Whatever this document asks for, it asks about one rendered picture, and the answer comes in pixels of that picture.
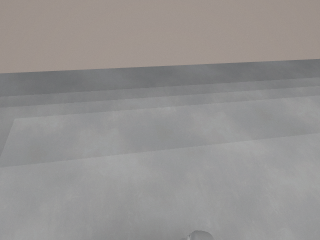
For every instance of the robot right thigh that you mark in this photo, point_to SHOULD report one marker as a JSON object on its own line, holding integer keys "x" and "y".
{"x": 200, "y": 235}

